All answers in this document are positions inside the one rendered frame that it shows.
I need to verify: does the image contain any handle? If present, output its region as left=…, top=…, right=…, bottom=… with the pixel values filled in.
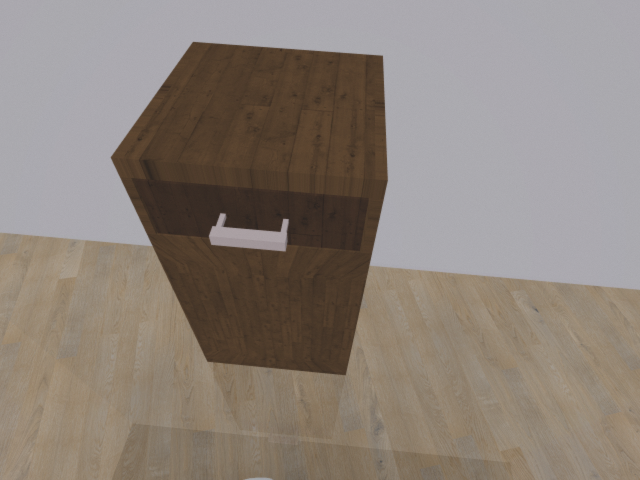
left=209, top=213, right=289, bottom=251

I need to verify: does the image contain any drawer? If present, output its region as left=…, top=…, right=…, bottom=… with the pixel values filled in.
left=135, top=178, right=369, bottom=251

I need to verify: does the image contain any cabinet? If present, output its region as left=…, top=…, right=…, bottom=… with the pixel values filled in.
left=111, top=42, right=388, bottom=375

